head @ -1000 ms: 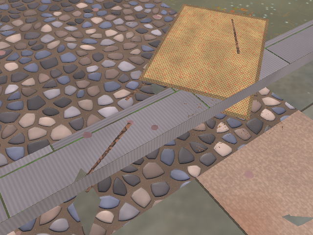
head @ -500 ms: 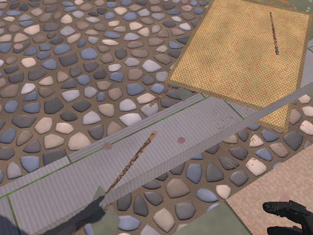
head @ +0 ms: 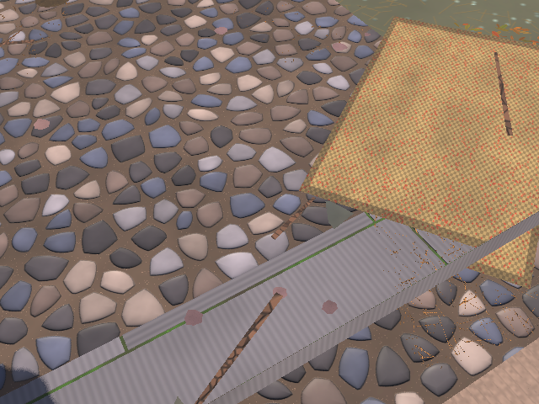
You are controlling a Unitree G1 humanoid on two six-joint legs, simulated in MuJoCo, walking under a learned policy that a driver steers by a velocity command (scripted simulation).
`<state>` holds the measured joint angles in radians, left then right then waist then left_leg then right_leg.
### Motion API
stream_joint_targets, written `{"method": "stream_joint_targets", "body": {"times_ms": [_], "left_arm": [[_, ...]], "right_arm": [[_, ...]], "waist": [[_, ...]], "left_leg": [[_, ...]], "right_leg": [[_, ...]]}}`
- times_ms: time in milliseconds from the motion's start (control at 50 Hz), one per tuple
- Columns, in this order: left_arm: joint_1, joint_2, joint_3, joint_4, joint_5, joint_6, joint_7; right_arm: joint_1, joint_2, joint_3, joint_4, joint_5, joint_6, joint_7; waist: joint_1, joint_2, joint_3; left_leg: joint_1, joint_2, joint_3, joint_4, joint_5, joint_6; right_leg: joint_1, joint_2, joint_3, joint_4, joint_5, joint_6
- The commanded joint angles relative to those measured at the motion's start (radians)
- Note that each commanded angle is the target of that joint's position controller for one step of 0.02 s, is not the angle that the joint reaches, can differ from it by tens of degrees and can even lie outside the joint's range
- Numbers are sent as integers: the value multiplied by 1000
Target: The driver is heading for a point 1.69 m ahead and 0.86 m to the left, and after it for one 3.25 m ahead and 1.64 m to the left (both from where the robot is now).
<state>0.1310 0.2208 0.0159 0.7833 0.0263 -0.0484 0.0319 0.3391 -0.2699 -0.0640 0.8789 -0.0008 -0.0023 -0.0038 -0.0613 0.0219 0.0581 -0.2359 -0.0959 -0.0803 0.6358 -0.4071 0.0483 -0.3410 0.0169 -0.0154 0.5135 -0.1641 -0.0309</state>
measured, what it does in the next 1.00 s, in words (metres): steps on the spot, turning left: left foot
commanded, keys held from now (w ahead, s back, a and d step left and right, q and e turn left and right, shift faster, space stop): q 0.90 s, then no key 0.10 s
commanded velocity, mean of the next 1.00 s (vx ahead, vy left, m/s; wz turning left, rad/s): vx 0.02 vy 0.00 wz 0.56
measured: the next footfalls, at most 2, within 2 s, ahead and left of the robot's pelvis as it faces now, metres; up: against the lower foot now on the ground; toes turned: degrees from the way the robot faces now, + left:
left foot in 0.46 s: +0.02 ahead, +0.15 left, +0.00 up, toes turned +20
right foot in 1.02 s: +0.14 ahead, -0.03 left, +0.00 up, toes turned +40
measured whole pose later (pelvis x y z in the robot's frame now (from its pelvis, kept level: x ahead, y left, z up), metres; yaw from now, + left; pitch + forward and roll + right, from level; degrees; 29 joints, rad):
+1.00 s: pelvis +0.03 +0.05 +0.01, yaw +35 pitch +2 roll -1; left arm 0.08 0.30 0.07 0.77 -0.01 -0.03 0.01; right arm 0.16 -0.32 -0.07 0.66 0.01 0.04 -0.03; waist -0.02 0.02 0.03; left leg -0.30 -0.13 -0.22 0.52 -0.23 0.05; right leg -0.31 0.04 0.08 0.54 -0.27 0.06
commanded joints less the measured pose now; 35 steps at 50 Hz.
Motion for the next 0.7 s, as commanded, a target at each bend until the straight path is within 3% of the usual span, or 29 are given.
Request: {"method": "stream_joint_targets", "body": {"times_ms": [20,40,60,100,180,200,220,240,280,360,420,440,460,480,500,520,540,560,580,620,700], "left_arm": [[154,193,57,-33,-20,17,11],[110,143,41,-41,-20,19,11],[57,121,33,-54,-12,27,13],[35,128,34,-57,-3,28,20],[67,150,44,-41,0,27,15],[-22,199,65,-78,-11,21,25],[-27,198,67,-78,-15,22,32],[-17,202,70,-71,-16,24,38],[-7,227,80,-60,-15,31,37],[-19,256,94,-50,-20,36,17],[-47,264,100,-42,-45,40,8],[-11,240,96,-23,-50,42,4],[27,196,86,-10,-32,43,-5],[-3,136,64,-64,21,45,-11],[-102,181,77,-92,8,40,-2],[-124,209,88,-95,-22,44,3],[-104,207,91,-81,-29,45,12],[-89,216,96,-62,-17,47,23],[-68,218,99,-58,-9,48,27],[-39,202,98,-52,-12,43,23],[-71,177,90,-69,-19,40,23]], "right_arm": [[72,-123,-31,-62,-24,17,-17],[43,-118,-38,-55,-28,27,-11],[28,-104,-38,-57,-25,38,-4],[7,-90,-37,-65,-28,57,13],[-63,-82,-31,-100,-19,76,31],[-163,-88,-38,-159,57,72,0],[-196,-96,-33,-175,50,69,-13],[-202,-91,-32,-185,32,67,-18],[-214,-81,-27,-205,19,64,-14],[-226,-95,-31,-229,22,68,9],[-190,-104,-41,-224,22,74,26],[-152,-129,-53,-209,19,74,21],[-90,-201,-78,-194,20,72,6],[-74,-315,-95,-218,9,66,-16],[-79,-298,-88,-241,-33,34,-4],[-132,-275,-79,-242,-34,9,1],[-193,-256,-76,-245,-13,-3,-4],[-234,-218,-64,-253,6,-3,-10],[-257,-207,-57,-259,12,0,-17],[-242,-195,-49,-265,4,1,-24],[-194,-206,-50,-260,10,3,-35]], "waist": [[56,-167,-165],[45,-111,-115],[25,-102,-90],[23,-149,-72],[45,-148,-90],[60,-169,-76],[73,-155,-86],[78,-138,-97],[86,-132,-104],[85,-140,-120],[41,-138,-137],[32,-110,-145],[25,35,-153],[53,343,-139],[-24,214,-225],[6,130,-178],[42,103,-140],[57,75,-134],[77,82,-136],[84,91,-170],[59,97,-155]], "left_leg": [[-276,27,31,421,-239,-6],[-273,49,21,461,-169,-17],[-262,70,23,471,-114,-36],[-253,75,47,500,-37,-67],[-258,87,67,421,2,-91],[-325,131,43,381,7,-119],[-325,147,44,346,16,-130],[-310,156,51,311,20,-138],[-268,167,75,253,15,-135],[-177,158,133,139,26,-97],[-50,128,176,-72,144,-39],[45,105,165,-163,221,-5],[201,176,27,-245,457,51],[325,443,-351,-230,854,210],[238,499,-428,-279,758,337],[204,440,-331,-304,651,295],[172,382,-264,-306,566,230],[155,354,-240,-303,533,190],[114,332,-216,-303,556,177],[109,309,-206,-303,574,177],[148,292,-251,-302,491,173]], "right_leg": [[337,-429,406,-184,480,-210],[276,-372,315,-197,413,-191],[228,-325,237,-219,350,-164],[191,-275,134,-228,378,-157],[220,-291,58,-222,366,-179],[240,-316,75,-259,245,-193],[256,-332,89,-268,182,-201],[260,-341,85,-273,157,-208],[249,-352,56,-274,157,-214],[237,-359,-16,-238,215,-197],[219,-352,-77,-136,210,-129],[166,-321,-114,-59,153,-74],[15,-245,-188,129,-1,10],[-319,-93,-222,458,-514,116],[-358,-48,-5,632,-542,121],[-378,-63,37,664,-446,102],[-390,-74,53,637,-343,90],[-384,-83,66,623,-282,91],[-345,-72,66,630,-228,95],[-304,-48,71,632,-164,100],[-318,-28,96,474,-130,117]]}}
Keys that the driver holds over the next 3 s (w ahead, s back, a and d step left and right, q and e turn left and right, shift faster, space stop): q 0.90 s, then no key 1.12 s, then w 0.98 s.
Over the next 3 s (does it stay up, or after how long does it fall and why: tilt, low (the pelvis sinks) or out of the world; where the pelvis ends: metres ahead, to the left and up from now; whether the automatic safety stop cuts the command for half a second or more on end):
stays up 0.30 0.31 0.01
